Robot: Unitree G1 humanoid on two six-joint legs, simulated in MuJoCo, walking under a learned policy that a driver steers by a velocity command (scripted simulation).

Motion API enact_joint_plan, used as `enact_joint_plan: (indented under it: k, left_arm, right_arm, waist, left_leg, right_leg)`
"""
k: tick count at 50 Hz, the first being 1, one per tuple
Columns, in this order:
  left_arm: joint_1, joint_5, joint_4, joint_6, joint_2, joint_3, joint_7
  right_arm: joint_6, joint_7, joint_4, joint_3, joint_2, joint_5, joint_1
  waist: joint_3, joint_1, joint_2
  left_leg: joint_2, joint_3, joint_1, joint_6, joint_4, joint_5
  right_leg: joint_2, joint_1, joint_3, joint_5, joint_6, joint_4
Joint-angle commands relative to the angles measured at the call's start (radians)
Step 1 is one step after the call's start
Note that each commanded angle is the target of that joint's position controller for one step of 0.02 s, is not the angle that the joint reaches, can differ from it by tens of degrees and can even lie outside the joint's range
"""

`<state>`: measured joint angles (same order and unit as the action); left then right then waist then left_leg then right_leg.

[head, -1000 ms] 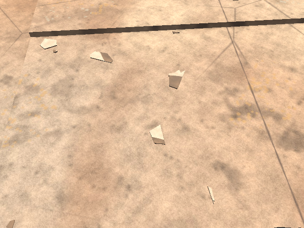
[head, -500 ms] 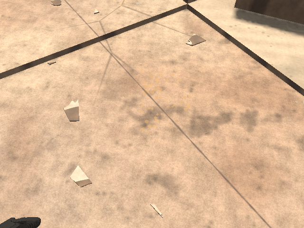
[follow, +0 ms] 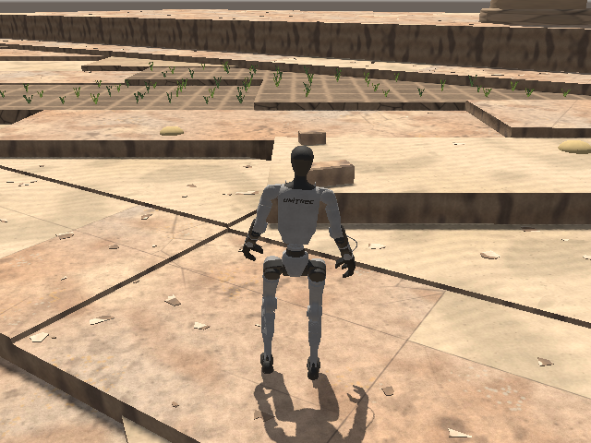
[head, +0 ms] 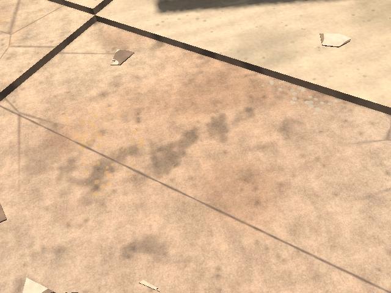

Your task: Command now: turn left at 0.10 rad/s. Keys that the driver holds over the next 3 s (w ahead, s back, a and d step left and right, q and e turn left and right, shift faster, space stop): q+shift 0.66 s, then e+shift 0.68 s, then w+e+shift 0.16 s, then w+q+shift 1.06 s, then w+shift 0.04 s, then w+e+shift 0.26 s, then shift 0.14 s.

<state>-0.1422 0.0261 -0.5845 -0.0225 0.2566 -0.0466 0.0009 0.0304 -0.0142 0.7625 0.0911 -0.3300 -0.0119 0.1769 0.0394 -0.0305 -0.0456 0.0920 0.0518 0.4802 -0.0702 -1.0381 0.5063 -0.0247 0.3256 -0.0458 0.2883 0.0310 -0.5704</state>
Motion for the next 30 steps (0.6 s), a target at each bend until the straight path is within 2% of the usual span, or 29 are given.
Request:
enact_joint_plan:
  k: [1, 3, 6, 8, 12, 14, 17, 19, 20, 21, 22, 23, 24, 25, 26, 27, 29, 30]
  left_arm:
    - [0.017, 0.008, 0.021, 0.036, 0.097, -0.021, 0.017]
    - [0.037, 0.011, 0.023, 0.031, 0.132, -0.035, 0.035]
    - [0.018, 0.006, 0.008, 0.017, 0.129, -0.040, 0.056]
    - [0.019, 0.006, 0.000, 0.014, 0.131, -0.045, 0.061]
    - [0.038, -0.001, -0.011, 0.015, 0.149, -0.062, 0.050]
    - [0.046, -0.009, -0.018, 0.017, 0.164, -0.073, 0.041]
    - [0.055, -0.032, -0.030, 0.020, 0.184, -0.086, 0.026]
    - [0.064, -0.051, -0.046, 0.017, 0.182, -0.090, 0.016]
    - [0.020, -0.054, -0.074, 0.015, 0.162, -0.089, 0.008]
    - [0.027, -0.031, -0.059, 0.018, 0.133, -0.082, 0.006]
    - [0.120, 0.009, 0.029, 0.029, 0.083, -0.060, 0.013]
    - [0.157, 0.004, 0.022, 0.031, 0.121, -0.068, 0.016]
    - [0.174, -0.024, 0.034, 0.037, 0.133, -0.069, 0.019]
    - [0.162, -0.025, 0.016, 0.040, 0.145, -0.076, 0.030]
    - [0.151, -0.012, 0.010, 0.040, 0.162, -0.083, 0.041]
    - [0.124, -0.008, -0.003, 0.038, 0.159, -0.084, 0.041]
    - [0.086, -0.005, -0.021, 0.042, 0.132, -0.076, 0.034]
    - [0.085, -0.009, -0.025, 0.044, 0.117, -0.069, 0.033]
  right_arm:
    - [0.006, -0.008, -0.037, 0.012, -0.068, -0.007, 0.018]
    - [0.010, -0.012, -0.059, 0.020, -0.092, -0.017, 0.013]
    - [0.022, -0.012, -0.099, 0.011, -0.060, -0.015, -0.019]
    - [0.029, -0.004, -0.124, 0.006, -0.041, -0.010, -0.022]
    - [0.036, 0.016, -0.172, 0.000, -0.016, -0.005, -0.027]
    - [0.041, 0.027, -0.191, 0.003, -0.017, -0.006, -0.026]
    - [0.056, 0.041, -0.216, 0.012, -0.026, -0.013, -0.023]
    - [0.063, 0.043, -0.214, 0.024, -0.031, -0.018, 0.023]
    - [0.060, 0.029, -0.197, 0.042, -0.064, -0.014, 0.086]
    - [0.051, 0.007, -0.196, 0.084, -0.190, -0.012, 0.169]
    - [0.032, 0.006, -0.229, 0.093, -0.295, 0.020, 0.156]
    - [0.000, 0.020, -0.235, 0.080, -0.252, 0.031, 0.161]
    - [-0.018, 0.020, -0.221, 0.075, -0.236, 0.025, 0.133]
    - [-0.022, 0.009, -0.225, 0.067, -0.206, 0.000, 0.060]
    - [-0.014, -0.004, -0.237, 0.054, -0.168, -0.019, -0.007]
    - [-0.006, -0.015, -0.253, 0.042, -0.147, -0.019, -0.048]
    - [-0.003, -0.026, -0.263, 0.042, -0.151, -0.005, -0.044]
    - [-0.003, -0.028, -0.260, 0.045, -0.157, -0.005, -0.028]
  waist:
    - [-0.138, 0.024, 0.214]
    - [-0.114, 0.028, 0.208]
    - [-0.085, 0.054, 0.171]
    - [-0.077, 0.059, 0.164]
    - [-0.076, 0.056, 0.152]
    - [-0.089, 0.051, 0.157]
    - [-0.112, 0.039, 0.172]
    - [-0.131, -0.001, 0.158]
    - [-0.148, -0.026, 0.095]
    - [-0.160, -0.053, -0.116]
    - [-0.190, -0.027, -0.330]
    - [-0.291, -0.074, -0.159]
    - [-0.248, -0.054, -0.125]
    - [-0.162, -0.009, -0.047]
    - [-0.129, 0.024, -0.031]
    - [-0.129, 0.049, -0.048]
    - [-0.164, 0.058, -0.035]
    - [-0.171, 0.053, -0.032]
  left_leg:
    - [-0.020, -0.087, 0.028, -0.020, -0.095, -0.103]
    - [-0.034, -0.064, 0.076, -0.033, -0.094, -0.128]
    - [-0.004, -0.062, 0.145, -0.043, -0.044, -0.128]
    - [0.015, -0.052, 0.148, -0.043, -0.005, -0.122]
    - [0.028, -0.010, 0.096, -0.018, 0.097, -0.100]
    - [0.020, 0.019, 0.054, 0.004, 0.155, -0.091]
    - [0.000, 0.053, -0.015, 0.045, 0.265, -0.097]
    - [-0.041, 0.087, -0.140, 0.088, 0.429, -0.202]
    - [-0.074, 0.060, -0.270, 0.129, 0.536, -0.335]
    - [0.061, -0.190, -0.476, 0.216, 0.607, -0.769]
    - [0.271, -0.601, -0.575, 0.430, 0.614, -1.046]
    - [0.310, -0.594, -0.596, 0.501, 0.645, -0.990]
    - [0.263, -0.547, -0.543, 0.465, 0.683, -0.762]
    - [0.190, -0.467, -0.481, 0.383, 0.689, -0.644]
    - [0.152, -0.422, -0.420, 0.333, 0.684, -0.619]
    - [0.116, -0.377, -0.357, 0.311, 0.677, -0.654]
    - [0.084, -0.362, -0.339, 0.301, 0.661, -0.700]
    - [0.074, -0.369, -0.343, 0.298, 0.654, -0.699]
  right_leg:
    - [-0.231, -0.134, 0.092, -0.521, 0.169, 0.209]
    - [-0.254, -0.167, 0.076, -0.477, 0.179, 0.230]
    - [-0.307, -0.222, 0.087, -0.365, 0.195, 0.254]
    - [-0.327, -0.230, 0.074, -0.325, 0.204, 0.266]
    - [-0.348, -0.222, 0.011, -0.371, 0.211, 0.256]
    - [-0.357, -0.227, -0.024, -0.445, 0.200, 0.229]
    - [-0.371, -0.256, -0.067, -0.506, 0.154, 0.166]
    - [-0.347, -0.226, -0.130, -0.484, 0.087, 0.058]
    - [-0.290, -0.161, -0.180, -0.438, 0.029, -0.068]
    - [-0.181, 0.085, -0.236, -0.156, -0.058, -0.356]
    - [-0.001, 0.410, -0.124, 0.429, -0.136, -0.631]
    - [0.002, 0.463, 0.072, 0.444, -0.142, -0.765]
    - [-0.001, 0.483, 0.107, 0.352, -0.120, -0.754]
    - [-0.023, 0.491, 0.126, 0.241, -0.102, -0.690]
    - [-0.030, 0.474, 0.133, 0.156, -0.098, -0.629]
    - [-0.013, 0.409, 0.123, 0.098, -0.102, -0.613]
    - [0.025, 0.351, 0.120, 0.029, -0.112, -0.554]
    - [0.039, 0.338, 0.124, 0.016, -0.117, -0.497]
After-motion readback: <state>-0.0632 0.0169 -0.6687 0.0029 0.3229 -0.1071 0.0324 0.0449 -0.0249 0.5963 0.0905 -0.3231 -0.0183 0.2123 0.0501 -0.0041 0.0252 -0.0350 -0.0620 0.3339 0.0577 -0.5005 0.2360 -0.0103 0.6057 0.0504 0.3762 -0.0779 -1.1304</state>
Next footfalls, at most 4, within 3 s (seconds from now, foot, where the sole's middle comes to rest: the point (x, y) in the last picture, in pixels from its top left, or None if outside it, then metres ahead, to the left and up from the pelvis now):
0.42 left None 0.01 0.14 -0.77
0.86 right None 0.18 -0.03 -0.77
1.14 left None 0.03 0.16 -0.77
1.74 right None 0.28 -0.11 -0.77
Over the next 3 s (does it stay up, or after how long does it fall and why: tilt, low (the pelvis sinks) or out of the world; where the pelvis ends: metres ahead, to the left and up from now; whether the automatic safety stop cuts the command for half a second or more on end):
stays up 1.10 0.40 0.00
